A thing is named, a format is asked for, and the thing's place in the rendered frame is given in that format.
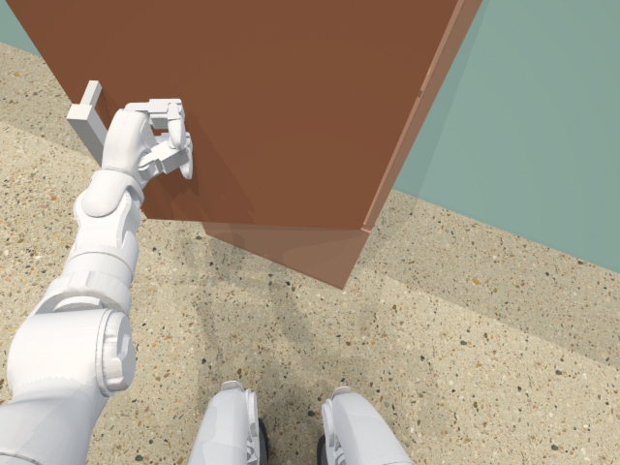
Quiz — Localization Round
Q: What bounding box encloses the left robot forearm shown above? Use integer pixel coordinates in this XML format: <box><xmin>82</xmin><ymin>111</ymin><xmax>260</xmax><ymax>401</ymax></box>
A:
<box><xmin>7</xmin><ymin>170</ymin><xmax>144</xmax><ymax>396</ymax></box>

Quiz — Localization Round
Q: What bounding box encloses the left robot hand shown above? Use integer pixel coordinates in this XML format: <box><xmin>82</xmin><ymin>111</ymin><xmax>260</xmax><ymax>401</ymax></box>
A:
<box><xmin>101</xmin><ymin>99</ymin><xmax>193</xmax><ymax>190</ymax></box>

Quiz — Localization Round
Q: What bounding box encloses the left robot thigh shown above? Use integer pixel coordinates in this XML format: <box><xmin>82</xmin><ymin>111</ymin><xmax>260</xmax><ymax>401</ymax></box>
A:
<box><xmin>188</xmin><ymin>388</ymin><xmax>259</xmax><ymax>465</ymax></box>

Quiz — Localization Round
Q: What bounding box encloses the cupboard door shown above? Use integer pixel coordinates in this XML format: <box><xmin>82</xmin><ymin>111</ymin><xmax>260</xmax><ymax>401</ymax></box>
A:
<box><xmin>5</xmin><ymin>0</ymin><xmax>458</xmax><ymax>230</ymax></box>

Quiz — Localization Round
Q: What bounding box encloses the handle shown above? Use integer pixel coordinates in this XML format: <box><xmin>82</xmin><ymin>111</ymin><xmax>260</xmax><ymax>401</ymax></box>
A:
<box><xmin>66</xmin><ymin>80</ymin><xmax>108</xmax><ymax>168</ymax></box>

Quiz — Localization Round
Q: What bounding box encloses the right robot thigh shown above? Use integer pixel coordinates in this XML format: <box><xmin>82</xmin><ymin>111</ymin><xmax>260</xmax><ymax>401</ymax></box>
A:
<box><xmin>322</xmin><ymin>392</ymin><xmax>414</xmax><ymax>465</ymax></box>

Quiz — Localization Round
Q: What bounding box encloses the left robot upper arm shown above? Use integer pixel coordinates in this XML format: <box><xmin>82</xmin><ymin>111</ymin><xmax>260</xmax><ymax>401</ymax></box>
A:
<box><xmin>0</xmin><ymin>308</ymin><xmax>137</xmax><ymax>465</ymax></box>

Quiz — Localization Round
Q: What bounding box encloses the robot thigh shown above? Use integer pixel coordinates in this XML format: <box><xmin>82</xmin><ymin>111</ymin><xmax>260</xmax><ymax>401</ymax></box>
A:
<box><xmin>188</xmin><ymin>388</ymin><xmax>259</xmax><ymax>465</ymax></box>
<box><xmin>322</xmin><ymin>392</ymin><xmax>414</xmax><ymax>465</ymax></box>

